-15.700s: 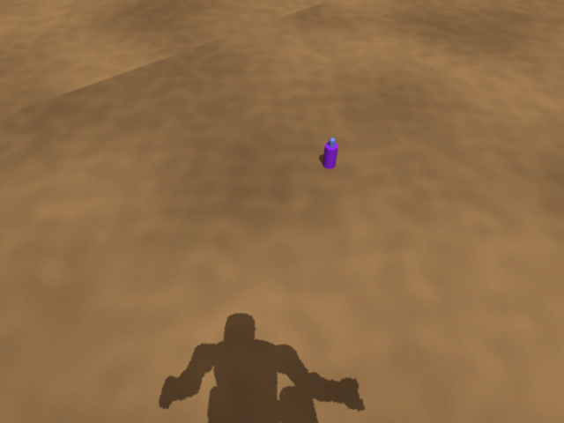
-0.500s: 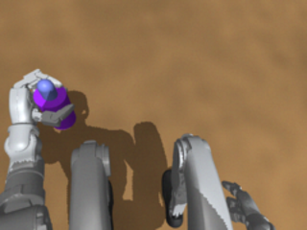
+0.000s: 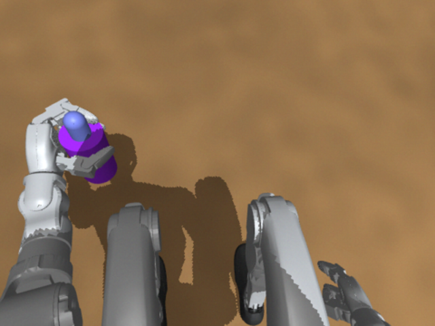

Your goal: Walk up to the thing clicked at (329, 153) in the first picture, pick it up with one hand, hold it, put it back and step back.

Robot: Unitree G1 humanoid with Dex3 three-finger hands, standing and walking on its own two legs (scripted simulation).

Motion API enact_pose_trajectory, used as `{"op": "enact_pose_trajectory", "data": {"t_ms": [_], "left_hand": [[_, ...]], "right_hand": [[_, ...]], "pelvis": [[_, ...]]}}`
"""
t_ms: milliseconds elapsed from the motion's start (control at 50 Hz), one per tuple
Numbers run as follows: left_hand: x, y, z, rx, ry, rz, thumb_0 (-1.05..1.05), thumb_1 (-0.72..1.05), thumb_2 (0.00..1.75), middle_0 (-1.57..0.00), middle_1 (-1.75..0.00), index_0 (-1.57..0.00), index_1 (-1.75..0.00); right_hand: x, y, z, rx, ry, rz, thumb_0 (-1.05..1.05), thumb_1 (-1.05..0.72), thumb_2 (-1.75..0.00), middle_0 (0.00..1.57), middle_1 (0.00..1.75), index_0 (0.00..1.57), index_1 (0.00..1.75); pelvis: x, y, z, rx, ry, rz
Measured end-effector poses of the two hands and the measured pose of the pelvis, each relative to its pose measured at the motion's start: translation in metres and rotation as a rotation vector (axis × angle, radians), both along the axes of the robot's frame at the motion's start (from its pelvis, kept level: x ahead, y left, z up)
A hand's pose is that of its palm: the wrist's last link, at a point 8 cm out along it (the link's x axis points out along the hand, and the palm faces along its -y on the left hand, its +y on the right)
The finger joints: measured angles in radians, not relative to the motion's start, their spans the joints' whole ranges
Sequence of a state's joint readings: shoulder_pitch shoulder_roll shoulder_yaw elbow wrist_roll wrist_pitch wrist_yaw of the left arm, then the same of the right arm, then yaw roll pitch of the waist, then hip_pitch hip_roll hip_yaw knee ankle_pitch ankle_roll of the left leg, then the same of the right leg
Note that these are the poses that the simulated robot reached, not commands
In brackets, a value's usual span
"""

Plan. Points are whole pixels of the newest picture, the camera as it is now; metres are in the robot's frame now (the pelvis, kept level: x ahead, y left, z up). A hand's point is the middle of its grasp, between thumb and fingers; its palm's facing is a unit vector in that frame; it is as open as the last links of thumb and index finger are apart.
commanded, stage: lift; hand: left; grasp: from the side
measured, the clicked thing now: (88, 146) +0.43 +0.22 -0.07
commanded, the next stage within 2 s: hold in 2.00 s
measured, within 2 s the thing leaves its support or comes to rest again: neither
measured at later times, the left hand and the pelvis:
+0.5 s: hand (51, 122) +0.42 +0.22 +0.05, palm faces +0.09 -0.99 -0.07, open 8.1 cm; pelvis +0.01 +0.00 +0.07, yaw +1 degrees
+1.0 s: hand out of the picture +0.38 +0.21 +0.23, palm faces +0.13 -0.99 -0.06, open 8.1 cm; pelvis +0.04 +0.01 +0.22, yaw +3 degrees
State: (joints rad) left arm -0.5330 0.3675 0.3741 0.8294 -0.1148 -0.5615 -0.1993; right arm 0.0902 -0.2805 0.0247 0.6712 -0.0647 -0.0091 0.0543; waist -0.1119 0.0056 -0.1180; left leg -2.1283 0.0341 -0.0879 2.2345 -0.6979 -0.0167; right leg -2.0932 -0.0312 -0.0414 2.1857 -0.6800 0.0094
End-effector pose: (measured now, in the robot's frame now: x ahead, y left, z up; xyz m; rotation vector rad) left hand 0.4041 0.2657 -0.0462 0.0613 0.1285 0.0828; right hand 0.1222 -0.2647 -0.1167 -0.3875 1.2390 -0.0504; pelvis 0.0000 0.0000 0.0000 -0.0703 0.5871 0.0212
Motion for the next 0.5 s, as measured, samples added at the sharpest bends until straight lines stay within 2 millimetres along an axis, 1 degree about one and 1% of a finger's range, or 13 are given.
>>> {"op": "enact_pose_trajectory", "data": {"t_ms": [100,200,280,500], "left_hand": [[-0.010,-0.003,0.000,-0.004,0.006,-0.007,0.04,-0.29,1.06,-0.77,-1.01,-0.94,-1.13],[-0.016,-0.001,0.014,0.007,-0.007,-0.025,0.04,-0.29,1.06,-0.77,-1.01,-0.94,-1.13],[-0.016,0.000,0.034,0.015,-0.016,-0.029,0.04,-0.29,1.06,-0.77,-1.01,-0.94,-1.13],[-0.012,0.005,0.105,0.011,-0.044,0.003,0.04,-0.28,1.06,-0.77,-1.02,-0.94,-1.13]], "right_hand": [[0.001,0.000,0.006,-0.003,-0.017,-0.008,0.00,-0.92,-0.91,0.20,0.30,0.21,0.30],[0.007,0.001,0.016,-0.002,-0.043,-0.010,0.00,-0.93,-0.91,0.20,0.30,0.21,0.30],[0.015,0.004,0.027,0.005,-0.071,-0.009,0.00,-0.93,-0.91,0.20,0.30,0.21,0.30],[0.038,0.014,0.067,0.042,-0.137,-0.034,0.00,-0.92,-0.90,0.20,0.30,0.21,0.30]], "pelvis": [[0.000,-0.001,0.004,0.003,0.001,0.000],[0.001,-0.002,0.012,0.005,0.005,0.001],[0.002,0.000,0.024,0.003,0.011,0.005],[0.011,0.003,0.069,0.005,0.013,0.009]]}}
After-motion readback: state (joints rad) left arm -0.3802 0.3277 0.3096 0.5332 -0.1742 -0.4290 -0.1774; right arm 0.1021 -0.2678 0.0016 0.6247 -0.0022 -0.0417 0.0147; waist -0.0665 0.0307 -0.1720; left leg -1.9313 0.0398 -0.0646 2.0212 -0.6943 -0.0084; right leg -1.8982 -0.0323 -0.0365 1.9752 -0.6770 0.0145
